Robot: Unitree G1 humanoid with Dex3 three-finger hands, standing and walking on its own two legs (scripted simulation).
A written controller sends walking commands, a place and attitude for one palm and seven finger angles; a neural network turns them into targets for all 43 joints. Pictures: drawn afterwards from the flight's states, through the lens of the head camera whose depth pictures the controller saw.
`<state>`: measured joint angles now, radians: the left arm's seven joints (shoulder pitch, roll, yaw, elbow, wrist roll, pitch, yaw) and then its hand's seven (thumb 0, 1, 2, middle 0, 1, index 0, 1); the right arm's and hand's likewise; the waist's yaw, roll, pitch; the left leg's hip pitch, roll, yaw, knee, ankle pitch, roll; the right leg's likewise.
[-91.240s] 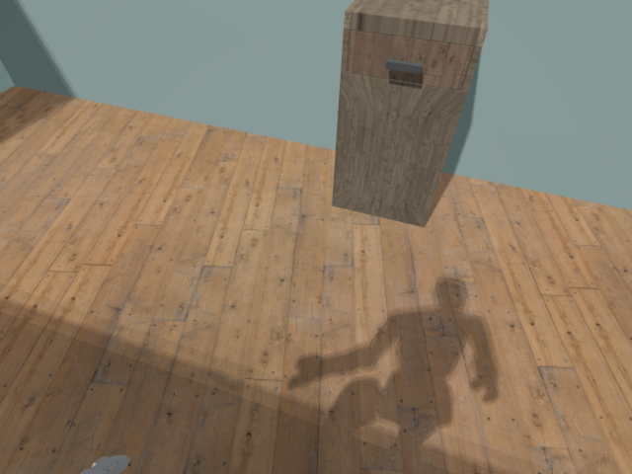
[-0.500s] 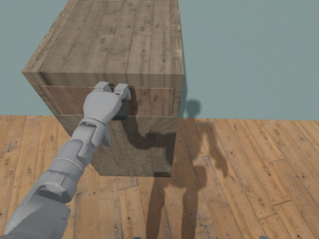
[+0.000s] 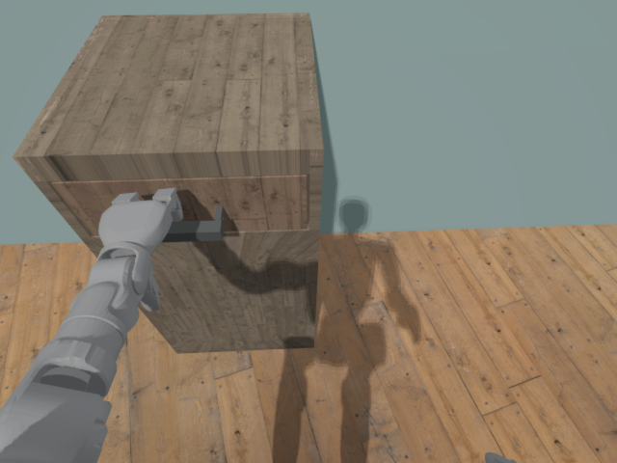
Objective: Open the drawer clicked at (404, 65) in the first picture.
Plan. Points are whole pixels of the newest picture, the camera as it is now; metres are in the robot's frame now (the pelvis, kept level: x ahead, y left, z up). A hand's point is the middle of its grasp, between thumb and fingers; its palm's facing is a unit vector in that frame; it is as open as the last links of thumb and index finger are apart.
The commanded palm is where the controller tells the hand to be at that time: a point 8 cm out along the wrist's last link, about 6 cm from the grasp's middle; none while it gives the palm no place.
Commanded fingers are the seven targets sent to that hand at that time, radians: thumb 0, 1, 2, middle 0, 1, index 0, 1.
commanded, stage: move the hooked fingers above the handle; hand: left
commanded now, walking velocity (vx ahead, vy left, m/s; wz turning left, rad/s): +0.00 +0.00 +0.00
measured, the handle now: (189, 221) +0.49 +0.21 -0.03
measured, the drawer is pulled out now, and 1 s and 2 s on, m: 0.00 0.00 0.00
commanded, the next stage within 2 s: lower the fingers behind the handle in 0.92 s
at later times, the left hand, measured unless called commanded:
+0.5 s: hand (175, 217) +0.44 +0.20 +0.04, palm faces -0.01 -0.03 -1.00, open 13.6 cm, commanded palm +0.41 +0.22 +0.08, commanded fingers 0.00 -0.50 0.30 -0.30 -1.20 -0.30 -1.20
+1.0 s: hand (177, 215) +0.45 +0.20 +0.04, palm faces +0.08 -0.02 -1.00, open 13.3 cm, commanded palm +0.41 +0.21 +0.08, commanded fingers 0.00 -0.50 0.30 -0.30 -1.20 -0.30 -1.20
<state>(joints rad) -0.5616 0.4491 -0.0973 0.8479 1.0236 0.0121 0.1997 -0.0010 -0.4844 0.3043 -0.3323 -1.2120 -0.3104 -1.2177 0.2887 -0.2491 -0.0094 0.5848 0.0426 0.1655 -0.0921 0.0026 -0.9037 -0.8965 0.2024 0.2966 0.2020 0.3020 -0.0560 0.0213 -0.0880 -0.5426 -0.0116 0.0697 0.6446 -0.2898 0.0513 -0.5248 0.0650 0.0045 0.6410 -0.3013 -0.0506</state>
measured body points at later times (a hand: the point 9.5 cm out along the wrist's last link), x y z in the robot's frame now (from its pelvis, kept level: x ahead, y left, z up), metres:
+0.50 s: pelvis +0.01 +0.01 +0.00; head +0.05 +0.00 +0.45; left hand +0.44 +0.20 +0.10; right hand +0.10 -0.23 -0.13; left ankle +0.01 +0.09 -0.72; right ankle +0.00 -0.09 -0.72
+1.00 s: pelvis +0.02 +0.01 -0.01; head +0.06 -0.01 +0.44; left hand +0.44 +0.20 +0.09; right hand +0.09 -0.25 -0.14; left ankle +0.01 +0.09 -0.72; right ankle +0.00 -0.09 -0.72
